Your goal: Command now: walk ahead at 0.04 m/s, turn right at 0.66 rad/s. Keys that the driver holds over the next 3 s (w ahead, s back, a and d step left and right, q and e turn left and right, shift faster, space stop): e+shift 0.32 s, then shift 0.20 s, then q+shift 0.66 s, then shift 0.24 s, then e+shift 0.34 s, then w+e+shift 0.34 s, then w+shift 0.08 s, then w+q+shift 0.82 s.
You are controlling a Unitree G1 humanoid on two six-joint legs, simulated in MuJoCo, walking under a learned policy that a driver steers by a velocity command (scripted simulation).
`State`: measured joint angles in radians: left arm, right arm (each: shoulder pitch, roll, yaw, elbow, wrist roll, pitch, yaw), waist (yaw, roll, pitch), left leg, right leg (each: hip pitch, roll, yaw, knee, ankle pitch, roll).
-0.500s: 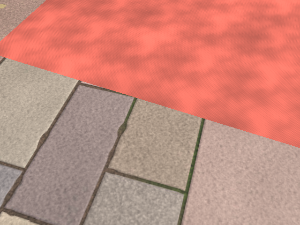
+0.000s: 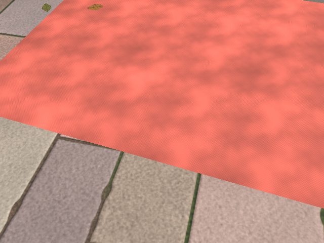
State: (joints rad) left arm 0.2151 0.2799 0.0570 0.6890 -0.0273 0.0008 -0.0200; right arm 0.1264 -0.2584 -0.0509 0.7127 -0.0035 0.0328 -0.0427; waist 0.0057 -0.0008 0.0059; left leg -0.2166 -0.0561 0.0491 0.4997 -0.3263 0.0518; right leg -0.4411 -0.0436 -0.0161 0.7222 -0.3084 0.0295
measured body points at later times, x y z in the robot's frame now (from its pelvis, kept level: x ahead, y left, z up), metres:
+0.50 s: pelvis +0.07 -0.03 +0.01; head +0.09 -0.05 +0.45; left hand +0.35 +0.17 -0.06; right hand +0.12 -0.35 -0.09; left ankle +0.16 +0.09 -0.70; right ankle +0.03 -0.12 -0.73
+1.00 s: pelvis +0.08 -0.04 +0.00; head +0.12 -0.05 +0.45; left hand +0.28 +0.22 -0.08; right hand +0.18 -0.36 -0.09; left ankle +0.16 +0.08 -0.73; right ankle +0.07 -0.15 -0.74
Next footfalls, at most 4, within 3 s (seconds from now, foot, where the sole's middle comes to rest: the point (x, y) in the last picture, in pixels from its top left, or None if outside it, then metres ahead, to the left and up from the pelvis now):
0.04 right None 0.07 -0.12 -0.77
0.56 left None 0.19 0.06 -0.77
0.98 right None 0.11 -0.15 -0.77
1.44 left None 0.12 0.12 -0.77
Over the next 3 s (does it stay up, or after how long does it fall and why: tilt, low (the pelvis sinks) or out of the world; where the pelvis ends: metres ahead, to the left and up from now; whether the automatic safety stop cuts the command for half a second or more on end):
stays up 0.92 -0.33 -0.01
